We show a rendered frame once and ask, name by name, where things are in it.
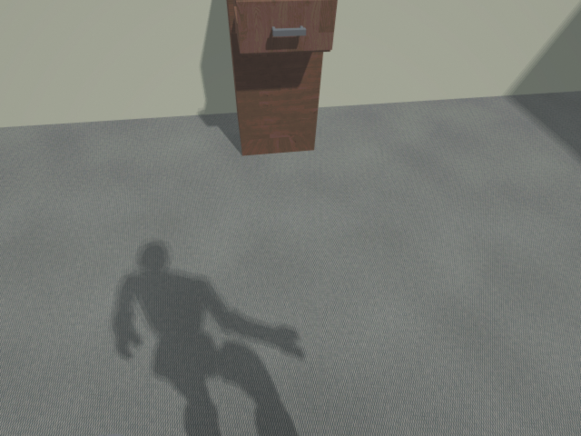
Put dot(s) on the drawer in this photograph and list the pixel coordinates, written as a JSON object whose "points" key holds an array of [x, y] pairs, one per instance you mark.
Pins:
{"points": [[254, 20]]}

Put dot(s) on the handle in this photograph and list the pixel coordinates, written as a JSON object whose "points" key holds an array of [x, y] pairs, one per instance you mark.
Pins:
{"points": [[288, 31]]}

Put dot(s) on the cabinet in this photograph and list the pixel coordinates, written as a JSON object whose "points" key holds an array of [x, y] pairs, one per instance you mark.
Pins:
{"points": [[277, 98]]}

